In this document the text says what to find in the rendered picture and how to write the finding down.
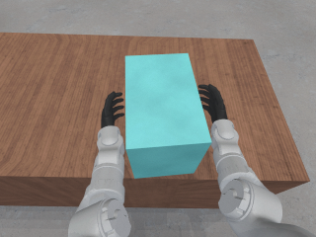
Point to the robot left hand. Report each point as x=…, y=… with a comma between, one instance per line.
x=108, y=118

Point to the robot right upper arm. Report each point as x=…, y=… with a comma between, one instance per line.
x=252, y=211

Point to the robot right hand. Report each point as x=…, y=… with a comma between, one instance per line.
x=216, y=107

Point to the robot left upper arm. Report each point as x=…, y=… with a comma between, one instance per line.
x=105, y=218

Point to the carton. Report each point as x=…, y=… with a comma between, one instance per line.
x=166, y=132

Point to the pedestal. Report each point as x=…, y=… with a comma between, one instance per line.
x=53, y=88

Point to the robot left forearm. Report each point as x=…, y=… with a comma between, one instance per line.
x=108, y=170

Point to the robot right forearm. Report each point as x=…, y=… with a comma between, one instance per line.
x=229, y=161

